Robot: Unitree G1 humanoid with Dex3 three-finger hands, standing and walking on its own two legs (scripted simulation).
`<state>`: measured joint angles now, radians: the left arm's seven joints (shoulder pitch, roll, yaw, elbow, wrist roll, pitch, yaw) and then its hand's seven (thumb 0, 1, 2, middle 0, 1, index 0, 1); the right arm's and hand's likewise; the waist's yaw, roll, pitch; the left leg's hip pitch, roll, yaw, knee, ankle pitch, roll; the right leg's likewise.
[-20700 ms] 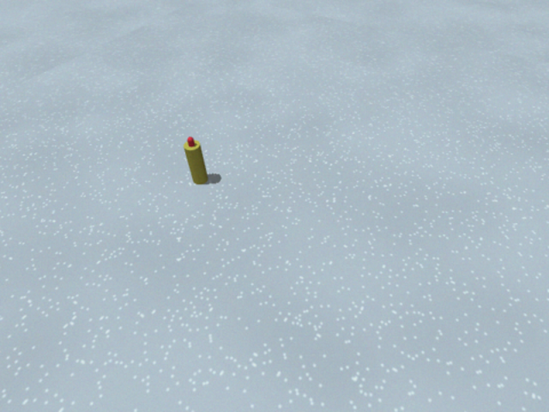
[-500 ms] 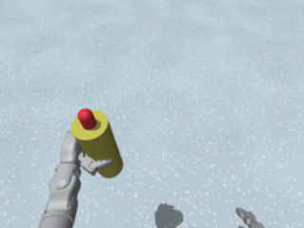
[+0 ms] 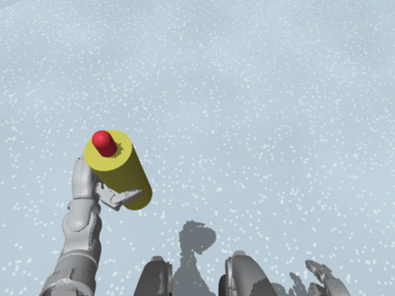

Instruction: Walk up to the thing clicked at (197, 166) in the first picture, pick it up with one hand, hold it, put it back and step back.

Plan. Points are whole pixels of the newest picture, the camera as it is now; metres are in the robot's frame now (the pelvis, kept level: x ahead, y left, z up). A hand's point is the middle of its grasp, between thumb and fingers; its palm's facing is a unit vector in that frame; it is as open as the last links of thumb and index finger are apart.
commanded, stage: crouch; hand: left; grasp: from the side
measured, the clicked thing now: (122, 172) +0.37 +0.16 -0.01
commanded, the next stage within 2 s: lower in 1.50 s
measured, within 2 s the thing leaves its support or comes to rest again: neither
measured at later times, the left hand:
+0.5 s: hand (136, 188) +0.42 +0.18 -0.26, palm faces +0.06 -1.00 -0.03, open 11.1 cm
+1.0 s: hand (141, 192) +0.44 +0.18 -0.38, palm faces +0.04 -1.00 -0.04, open 11.1 cm
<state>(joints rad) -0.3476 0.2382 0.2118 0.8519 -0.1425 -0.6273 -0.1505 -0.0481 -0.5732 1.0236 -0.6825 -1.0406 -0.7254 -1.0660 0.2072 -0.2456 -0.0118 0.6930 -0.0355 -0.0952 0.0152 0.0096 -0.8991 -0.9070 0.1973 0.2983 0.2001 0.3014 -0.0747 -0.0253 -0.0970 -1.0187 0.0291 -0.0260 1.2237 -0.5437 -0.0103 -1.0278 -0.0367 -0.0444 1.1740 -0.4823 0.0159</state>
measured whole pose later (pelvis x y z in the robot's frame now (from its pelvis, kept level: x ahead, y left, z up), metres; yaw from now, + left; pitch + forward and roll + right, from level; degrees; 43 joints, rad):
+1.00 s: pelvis -0.07 +0.01 -0.32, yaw -4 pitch +31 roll -7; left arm -0.86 0.57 0.47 1.29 -0.02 -0.73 -0.16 -0.05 -0.61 1.07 -0.70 -1.04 -0.74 -1.06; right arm 0.14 -0.29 0.13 0.71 -0.13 -0.01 0.10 0.01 -0.94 -0.92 0.20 0.30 0.20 0.30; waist -0.25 -0.02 -0.03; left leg -2.20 0.00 -0.12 2.35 -0.70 -0.01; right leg -2.17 -0.05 -0.06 2.23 -0.60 0.02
